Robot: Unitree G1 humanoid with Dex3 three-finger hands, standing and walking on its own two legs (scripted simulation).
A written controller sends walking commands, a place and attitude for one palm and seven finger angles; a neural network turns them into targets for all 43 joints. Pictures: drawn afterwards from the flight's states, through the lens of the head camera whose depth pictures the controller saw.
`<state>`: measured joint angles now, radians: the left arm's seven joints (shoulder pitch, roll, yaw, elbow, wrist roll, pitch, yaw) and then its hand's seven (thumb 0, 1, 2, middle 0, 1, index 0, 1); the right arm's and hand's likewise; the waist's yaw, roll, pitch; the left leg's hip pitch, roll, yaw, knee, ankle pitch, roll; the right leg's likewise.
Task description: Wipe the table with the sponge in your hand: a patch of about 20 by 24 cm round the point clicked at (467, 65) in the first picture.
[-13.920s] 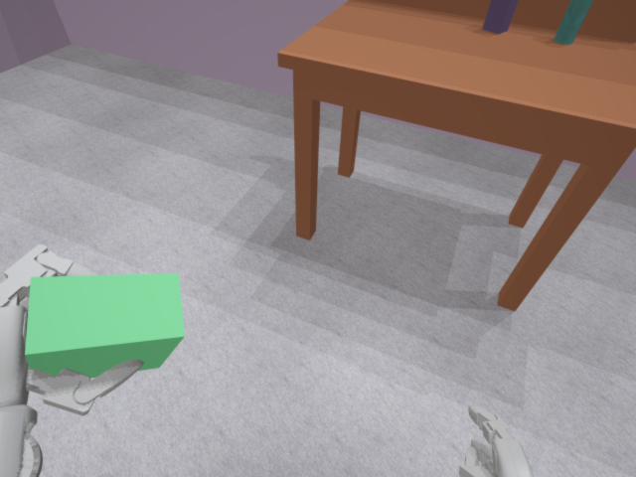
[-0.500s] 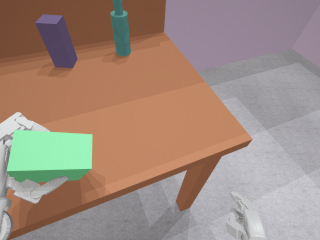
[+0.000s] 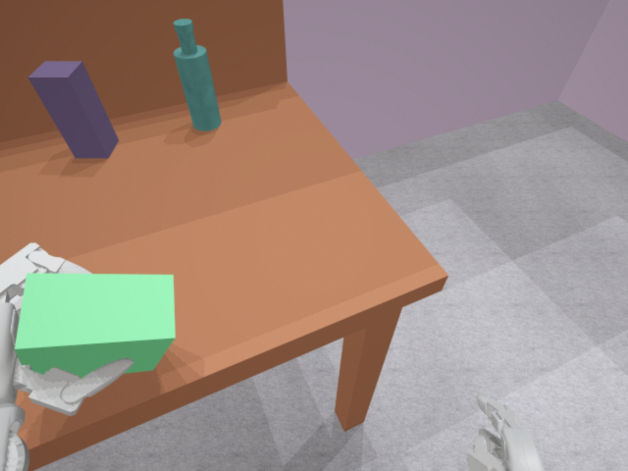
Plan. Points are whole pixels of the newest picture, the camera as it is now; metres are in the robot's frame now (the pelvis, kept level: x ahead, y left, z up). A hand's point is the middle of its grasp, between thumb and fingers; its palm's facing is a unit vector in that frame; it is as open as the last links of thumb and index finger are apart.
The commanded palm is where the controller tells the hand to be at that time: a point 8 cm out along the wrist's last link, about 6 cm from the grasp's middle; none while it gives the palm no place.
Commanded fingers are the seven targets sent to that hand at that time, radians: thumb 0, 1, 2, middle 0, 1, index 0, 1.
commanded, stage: come to a stop and stand still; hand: left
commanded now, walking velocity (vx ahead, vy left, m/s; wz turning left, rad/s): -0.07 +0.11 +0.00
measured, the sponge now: (121, 328) +0.22 +0.21 +0.14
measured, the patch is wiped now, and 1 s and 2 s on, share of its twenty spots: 0.00 0.00 0.00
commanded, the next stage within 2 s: look again from close up in 2.00 s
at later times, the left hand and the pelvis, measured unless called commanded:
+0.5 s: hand out of the picture +0.18 +0.30 +0.15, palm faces +0.33 -0.86 -0.38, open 10.4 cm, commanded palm +0.12 +0.35 +0.18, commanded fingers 0.00 0.10 1.30 -1.20 -1.60 -1.20 -1.60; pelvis -0.04 +0.07 -0.01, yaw -1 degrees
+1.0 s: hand out of the picture +0.13 +0.42 +0.14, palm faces +0.33 -0.88 -0.34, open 10.4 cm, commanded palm +0.08 +0.45 +0.18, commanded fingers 0.00 0.10 1.30 -1.20 -1.60 -1.20 -1.60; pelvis -0.09 +0.18 -0.02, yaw -2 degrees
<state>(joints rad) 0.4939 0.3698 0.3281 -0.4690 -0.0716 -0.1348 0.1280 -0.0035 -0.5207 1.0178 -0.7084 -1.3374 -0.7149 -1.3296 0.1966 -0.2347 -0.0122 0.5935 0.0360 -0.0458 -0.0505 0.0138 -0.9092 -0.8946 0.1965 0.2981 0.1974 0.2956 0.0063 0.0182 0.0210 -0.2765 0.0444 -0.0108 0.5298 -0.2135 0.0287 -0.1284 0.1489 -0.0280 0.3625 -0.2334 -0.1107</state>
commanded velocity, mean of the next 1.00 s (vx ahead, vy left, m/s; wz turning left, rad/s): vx -0.01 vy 0.01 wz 0.00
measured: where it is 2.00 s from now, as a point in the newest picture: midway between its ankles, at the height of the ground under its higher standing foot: outside the picture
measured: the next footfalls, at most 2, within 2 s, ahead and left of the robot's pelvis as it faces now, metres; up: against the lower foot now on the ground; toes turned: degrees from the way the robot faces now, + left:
right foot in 0.86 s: -0.07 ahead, +0.03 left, +0.00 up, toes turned -2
left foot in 1.02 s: +0.00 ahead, +0.27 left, +0.00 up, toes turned -6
